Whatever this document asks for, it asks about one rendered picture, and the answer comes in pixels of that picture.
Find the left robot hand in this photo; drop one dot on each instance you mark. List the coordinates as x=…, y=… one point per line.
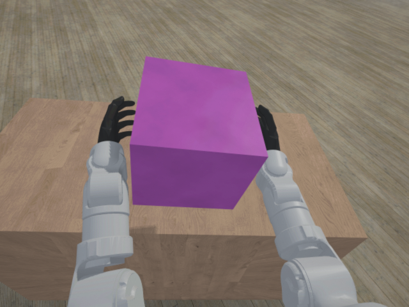
x=111, y=126

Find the robot right upper arm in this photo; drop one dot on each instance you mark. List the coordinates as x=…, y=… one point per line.
x=320, y=281

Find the robot right forearm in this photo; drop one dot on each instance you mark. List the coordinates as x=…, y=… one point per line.
x=297, y=236

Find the robot left upper arm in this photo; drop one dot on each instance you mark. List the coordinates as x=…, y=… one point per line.
x=117, y=288

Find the pedestal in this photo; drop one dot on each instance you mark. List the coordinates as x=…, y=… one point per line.
x=180, y=253

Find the robot left forearm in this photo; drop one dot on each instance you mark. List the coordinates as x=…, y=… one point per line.
x=105, y=212

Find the carton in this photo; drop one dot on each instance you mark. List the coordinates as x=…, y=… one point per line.
x=196, y=139

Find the right robot hand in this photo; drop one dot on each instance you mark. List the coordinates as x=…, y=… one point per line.
x=268, y=128

